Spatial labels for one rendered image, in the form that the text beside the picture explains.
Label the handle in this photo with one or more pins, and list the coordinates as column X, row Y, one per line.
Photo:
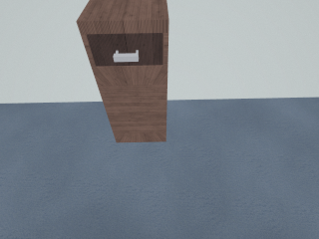
column 126, row 57

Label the drawer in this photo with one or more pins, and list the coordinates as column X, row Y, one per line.
column 104, row 46

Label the cabinet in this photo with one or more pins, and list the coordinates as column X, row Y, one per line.
column 134, row 97

